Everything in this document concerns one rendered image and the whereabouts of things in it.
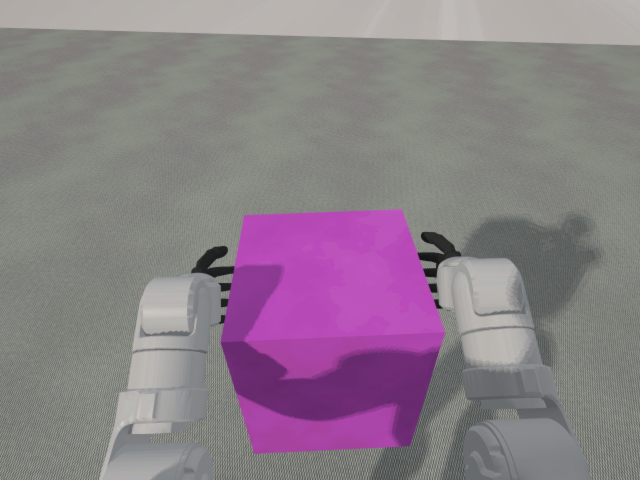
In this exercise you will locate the robot right upper arm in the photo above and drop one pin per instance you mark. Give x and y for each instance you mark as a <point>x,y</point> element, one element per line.
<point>522,449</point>

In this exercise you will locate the robot right hand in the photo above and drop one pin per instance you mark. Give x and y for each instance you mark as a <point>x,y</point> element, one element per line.
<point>446,247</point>

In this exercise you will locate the robot left hand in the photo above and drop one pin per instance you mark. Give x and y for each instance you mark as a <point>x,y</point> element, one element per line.
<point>202,267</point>

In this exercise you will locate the robot right forearm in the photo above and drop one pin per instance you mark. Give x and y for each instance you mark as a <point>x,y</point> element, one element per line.
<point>503,364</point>

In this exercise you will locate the robot left upper arm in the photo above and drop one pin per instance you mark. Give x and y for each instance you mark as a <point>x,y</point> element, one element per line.
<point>161,461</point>

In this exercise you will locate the robot left forearm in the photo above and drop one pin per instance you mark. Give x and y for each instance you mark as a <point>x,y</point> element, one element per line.
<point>166,381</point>

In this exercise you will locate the carton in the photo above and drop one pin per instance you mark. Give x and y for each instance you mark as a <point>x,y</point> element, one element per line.
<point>331,332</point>

